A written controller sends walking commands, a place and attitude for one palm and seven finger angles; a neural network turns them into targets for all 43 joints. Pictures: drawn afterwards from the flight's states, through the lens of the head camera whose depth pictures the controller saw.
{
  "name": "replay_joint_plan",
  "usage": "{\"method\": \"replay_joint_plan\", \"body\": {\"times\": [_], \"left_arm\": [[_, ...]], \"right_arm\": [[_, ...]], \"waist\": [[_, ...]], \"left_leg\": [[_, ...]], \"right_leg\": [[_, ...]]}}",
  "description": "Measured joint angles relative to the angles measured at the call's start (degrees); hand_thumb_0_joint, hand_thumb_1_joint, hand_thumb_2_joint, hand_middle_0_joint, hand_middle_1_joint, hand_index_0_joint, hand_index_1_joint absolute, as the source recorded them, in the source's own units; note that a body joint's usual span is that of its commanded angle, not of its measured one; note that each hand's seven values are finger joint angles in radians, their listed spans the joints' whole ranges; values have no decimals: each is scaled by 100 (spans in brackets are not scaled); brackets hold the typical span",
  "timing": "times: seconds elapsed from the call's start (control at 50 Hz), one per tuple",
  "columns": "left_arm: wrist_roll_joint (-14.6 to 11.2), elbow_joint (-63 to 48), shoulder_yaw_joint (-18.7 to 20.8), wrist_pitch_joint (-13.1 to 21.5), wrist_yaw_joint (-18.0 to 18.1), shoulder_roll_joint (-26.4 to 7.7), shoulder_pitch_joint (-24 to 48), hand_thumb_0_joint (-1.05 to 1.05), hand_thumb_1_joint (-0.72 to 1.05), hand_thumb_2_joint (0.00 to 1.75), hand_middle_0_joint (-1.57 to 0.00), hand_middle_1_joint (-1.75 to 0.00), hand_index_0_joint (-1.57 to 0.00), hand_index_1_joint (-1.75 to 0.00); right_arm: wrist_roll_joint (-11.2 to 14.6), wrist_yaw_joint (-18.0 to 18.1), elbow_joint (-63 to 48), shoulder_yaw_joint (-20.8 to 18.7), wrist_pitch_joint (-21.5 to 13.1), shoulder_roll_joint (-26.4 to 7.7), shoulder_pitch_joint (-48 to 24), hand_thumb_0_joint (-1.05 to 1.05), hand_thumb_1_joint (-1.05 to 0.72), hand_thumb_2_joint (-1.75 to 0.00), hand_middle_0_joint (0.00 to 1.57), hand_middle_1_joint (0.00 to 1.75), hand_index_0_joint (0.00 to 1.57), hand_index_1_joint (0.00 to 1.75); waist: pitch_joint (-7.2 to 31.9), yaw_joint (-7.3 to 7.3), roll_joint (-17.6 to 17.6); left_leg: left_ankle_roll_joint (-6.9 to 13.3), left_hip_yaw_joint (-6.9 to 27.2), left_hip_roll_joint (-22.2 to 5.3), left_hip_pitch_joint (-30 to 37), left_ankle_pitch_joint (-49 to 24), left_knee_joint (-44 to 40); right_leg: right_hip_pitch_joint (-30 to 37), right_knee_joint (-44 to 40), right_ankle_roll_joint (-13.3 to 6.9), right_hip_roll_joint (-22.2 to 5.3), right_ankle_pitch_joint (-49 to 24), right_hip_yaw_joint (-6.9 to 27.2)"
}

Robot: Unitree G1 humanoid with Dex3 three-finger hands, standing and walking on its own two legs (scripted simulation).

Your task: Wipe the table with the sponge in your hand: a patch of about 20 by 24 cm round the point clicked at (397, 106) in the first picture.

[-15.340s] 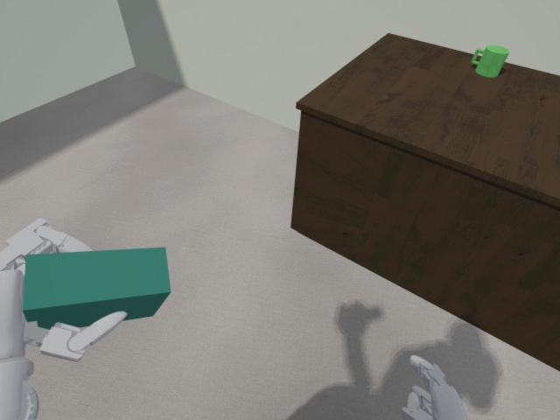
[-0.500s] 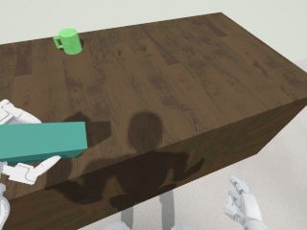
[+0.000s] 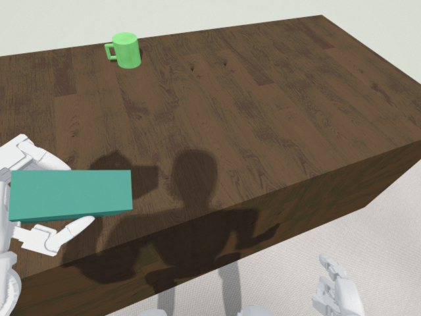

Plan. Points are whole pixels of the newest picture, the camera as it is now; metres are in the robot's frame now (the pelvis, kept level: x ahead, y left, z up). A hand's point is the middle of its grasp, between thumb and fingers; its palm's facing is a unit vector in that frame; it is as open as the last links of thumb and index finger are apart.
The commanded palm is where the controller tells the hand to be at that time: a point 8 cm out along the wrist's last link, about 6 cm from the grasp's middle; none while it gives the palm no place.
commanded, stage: shuffle to correct the standing spot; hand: left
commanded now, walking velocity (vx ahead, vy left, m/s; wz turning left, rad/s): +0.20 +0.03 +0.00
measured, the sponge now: (90, 196) +0.24 +0.19 +0.16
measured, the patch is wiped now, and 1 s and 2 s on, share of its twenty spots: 0.00 0.00 0.00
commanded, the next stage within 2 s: come to a stop and stand still in 1.48 s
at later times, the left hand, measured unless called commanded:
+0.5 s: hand out of the picture +0.20 +0.29 +0.18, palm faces +0.36 -0.88 -0.31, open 9.6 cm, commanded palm +0.13 +0.33 +0.19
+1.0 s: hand (13, 201) +0.22 +0.27 +0.18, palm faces +0.39 -0.87 -0.31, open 9.6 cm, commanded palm +0.16 +0.30 +0.19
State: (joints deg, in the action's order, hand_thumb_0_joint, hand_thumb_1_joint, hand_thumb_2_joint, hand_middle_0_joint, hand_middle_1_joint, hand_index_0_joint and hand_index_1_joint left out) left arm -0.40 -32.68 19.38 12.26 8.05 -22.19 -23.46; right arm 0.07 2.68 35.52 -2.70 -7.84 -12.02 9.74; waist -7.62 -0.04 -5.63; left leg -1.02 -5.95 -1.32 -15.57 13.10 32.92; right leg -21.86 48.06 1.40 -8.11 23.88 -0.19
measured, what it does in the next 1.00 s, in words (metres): steps on the spot: right foot, then left foot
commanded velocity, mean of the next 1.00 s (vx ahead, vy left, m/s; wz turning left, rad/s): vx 0.19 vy -0.07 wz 0.00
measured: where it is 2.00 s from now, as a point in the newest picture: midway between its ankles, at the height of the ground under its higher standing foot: outside the picture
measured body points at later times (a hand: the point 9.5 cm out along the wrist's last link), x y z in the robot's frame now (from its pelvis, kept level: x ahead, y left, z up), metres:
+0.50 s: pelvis -0.03 +0.06 +0.01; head -0.03 +0.08 +0.46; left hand +0.17 +0.33 +0.19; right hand +0.13 -0.18 -0.06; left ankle +0.01 +0.16 -0.72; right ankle -0.01 -0.04 -0.71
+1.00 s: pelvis -0.01 +0.03 +0.00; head -0.02 +0.04 +0.45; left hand +0.19 +0.31 +0.19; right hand +0.15 -0.21 -0.07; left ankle +0.01 +0.16 -0.72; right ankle -0.03 -0.03 -0.72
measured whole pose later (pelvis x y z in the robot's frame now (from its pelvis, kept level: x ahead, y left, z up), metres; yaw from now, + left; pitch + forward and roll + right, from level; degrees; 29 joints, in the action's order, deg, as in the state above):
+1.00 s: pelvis -0.01 +0.03 +0.00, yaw -1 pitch -2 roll +1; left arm -2.1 -25.9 18.9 8.6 7.4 -19.7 -22.4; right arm 0.1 3.7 36.8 1.2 -5.5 -10.7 12.4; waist 0.2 -0.2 -2.9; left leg -0.5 -2.0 -1.3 -14.7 17.4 34.1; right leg -12.0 34.5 -4.0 2.1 20.8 -5.5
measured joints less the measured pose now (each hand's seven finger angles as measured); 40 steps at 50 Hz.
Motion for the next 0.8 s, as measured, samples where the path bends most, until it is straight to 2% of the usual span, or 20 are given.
{"method": "replay_joint_plan", "body": {"times": [0.02, 0.06, 0.12, 0.18, 0.22, 0.24, 0.28, 0.32, 0.34, 0.38, 0.44, 0.48, 0.52, 0.58, 0.66, 0.7, 0.74, 0.8], "left_arm": [[6, -43, 123, 43, -16, -184, -28, 0, -45, 101, -81, -134, -79, -135], [-13, -57, 365, 80, -46, -443, -101, 0, -45, 101, -81, -134, -79, -135], [-95, 4, 652, 144, -56, -514, -270, 0, -45, 101, -81, -134, -79, -135], [-161, 177, 748, 129, -73, -405, -417, 0, -45, 101, -81, -134, -79, -135], [-144, 472, 582, 75, -122, -111, -350, 0, -45, 101, -81, -134, -79, -135], [-144, 609, 494, 13, -142, -4, -332, 0, -45, 101, -81, -134, -79, -135], [-157, 823, 319, -128, -147, 178, -278, 0, -45, 101, -81, -134, -79, -135], [-154, 1003, 169, -232, -119, 379, -207, 0, -45, 101, -81, -134, -79, -135], [-133, 1071, 102, -272, -103, 452, -152, 0, -45, 101, -81, -134, -79, -135], [-93, 1099, -30, -330, -84, 518, -9, 0, -45, 101, -81, -134, -79, -135], [-48, 806, -204, -292, -61, 487, 189, 0, -45, 101, -81, -134, -79, -135], [-17, 624, -180, -246, -44, 291, 299, 0, -45, 101, -81, -134, -79, -135], [-26, 508, -52, -189, -69, 65, 245, 0, -45, 101, -81, -134, -79, -135], [-54, 315, 187, -146, -86, -159, 0, 0, -45, 101, -81, -134, -79, -135], [-135, 77, 471, -55, -63, -271, -528, 0, -45, 101, -81, -134, -79, -134], [-156, 132, 501, -73, -71, -256, -643, 0, -45, 101, -81, -134, -79, -134], [-150, 346, 386, -132, -87, -137, -581, 0, -45, 101, -81, -134, -79, -134], [-142, 630, 231, -285, -90, 44, -451, 0, -45, 101, -81, -134, -79, -134]], "right_arm": [[2, -10, -66, 9, 18, 91, -7, 2, -91, -90, 20, 30, 20, 30], [15, -40, -167, 53, 27, 220, 45, 2, -91, -90, 20, 30, 20, 30], [69, -85, -207, 167, -5, 278, 180, 1, -91, -90, 20, 30, 20, 30], [103, -65, -196, 296, -1, 238, 319, 1, -91, -90, 20, 30, 20, 30], [89, -21, -35, 327, 56, 123, 295, 1, -91, -90, 21, 30, 20, 30], [74, -17, 53, 340, 102, 99, 305, 1, -91, -90, 21, 30, 20, 30], [88, -60, 212, 360, 168, 120, 348, 1, -91, -90, 21, 30, 20, 30], [82, -69, 308, 428, 179, 143, 387, 1, -91, -90, 21, 30, 20, 30], [63, -55, 316, 464, 163, 150, 407, 2, -91, -90, 21, 30, 20, 30], [25, -9, 279, 497, 90, 146, 424, 2, -91, -90, 21, 30, 20, 30], [-33, 57, 97, 398, -53, 27, 349, 2, -91, -90, 21, 30, 20, 30], [-34, 70, 68, 314, -20, 112, 186, 2, -91, -90, 21, 30, 20, 30], [-50, 73, 4, 293, 30, 206, 116, 2, -91, -90, 21, 30, 20, 30], [-53, 67, -131, 302, 61, 264, 186, 1, -91, -90, 21, 30, 20, 30], [-14, 35, -221, 356, 104, 226, 370, 1, -91, -90, 21, 30, 20, 30], [11, 42, -187, 381, 152, 186, 411, 1, -91, -90, 21, 30, 20, 30], [14, 59, -73, 382, 208, 116, 412, 1, -91, -90, 21, 30, 20, 30], [49, 57, 78, 376, 291, 87, 473, 1, -91, -90, 21, 30, 20, 30]], "waist": [[31, 48, -24], [170, 144, 38], [469, 136, 222], [742, 25, 378], [764, -50, 767], [802, -99, 858], [870, -257, 756], [911, -336, 544], [917, -329, 445], [870, -262, 308], [690, -122, 401], [485, -72, 184], [457, 45, 82], [523, 207, 196], [656, 132, 387], [679, 51, 483], [653, 21, 711], [778, -81, 809]], "left_leg": [[32, 2, -14, -48, 40, 35], [93, 76, -50, -158, 9, 9], [136, 96, -69, -328, -102, -85], [174, 24, 11, -536, -79, 26], [219, 141, -108, -626, 147, 258], [237, 215, -84, -670, 456, 453], [200, 284, 95, -819, 734, 1235], [185, 257, 196, -864, 780, 1707], [202, 222, 189, -784, 781, 1584], [239, 186, 133, -438, 642, 800], [267, 355, -5, 69, 129, -298], [237, 257, 89, 60, -14, -162], [242, 228, 121, 60, -37, -234], [265, 354, 80, 2, -195, -489], [208, 361, 16, -153, -265, -576], [177, 347, 0, -237, -184, -436], [148, 447, -87, -249, -90, -289], [190, 486, -120, -280, 283, -25]], "right_leg": [[-163, 467, -40, 111, 262, -26], [-324, 937, -96, 317, 337, -247], [-152, 359, -119, 549, 74, -608], [468, -1131, -162, 695, -341, -767], [648, -1503, -433, 872, -511, -867], [683, -1582, -502, 898, -614, -874], [715, -1678, -537, 819, -753, -743], [780, -1846, -512, 718, -879, -593], [817, -1930, -487, 676, -937, -555], [872, -1994, -429, 635, -996, -555], [753, -1647, -348, 751, -868, -652], [605, -1187, -322, 729, -502, -419], [365, -566, -315, 812, -88, -267], [220, -324, -322, 917, -101, -332], [570, -1490, -279, 942, -295, -470], [818, -2130, -311, 968, -789, -505], [945, -2286, -418, 1066, -1140, -606], [955, -2130, -520, 1106, -946, -634]]}}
